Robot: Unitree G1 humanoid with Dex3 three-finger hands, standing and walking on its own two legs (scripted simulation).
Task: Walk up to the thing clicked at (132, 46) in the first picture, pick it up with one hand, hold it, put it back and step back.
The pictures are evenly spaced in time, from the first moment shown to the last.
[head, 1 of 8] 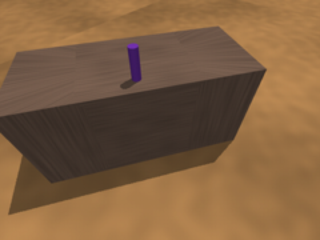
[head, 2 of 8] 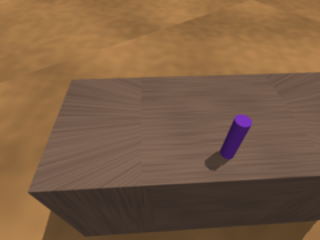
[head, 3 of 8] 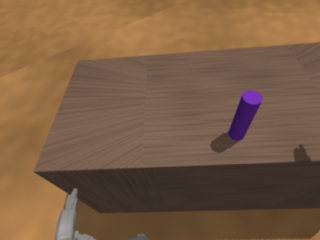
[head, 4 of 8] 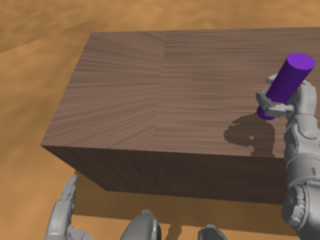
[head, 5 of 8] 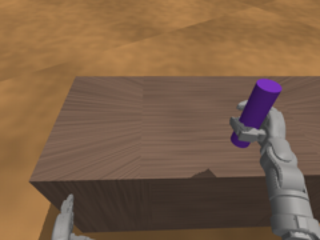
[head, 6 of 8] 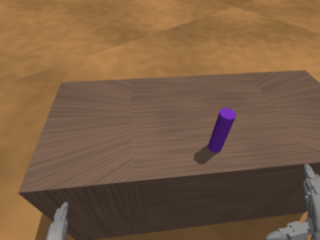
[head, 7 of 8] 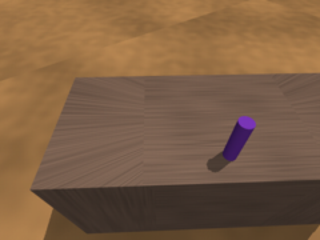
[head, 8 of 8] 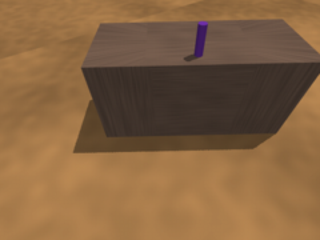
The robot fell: no
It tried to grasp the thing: yes
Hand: right
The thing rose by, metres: 0.23
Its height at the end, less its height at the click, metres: +0.00
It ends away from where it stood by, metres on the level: 0.00
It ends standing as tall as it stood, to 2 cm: yes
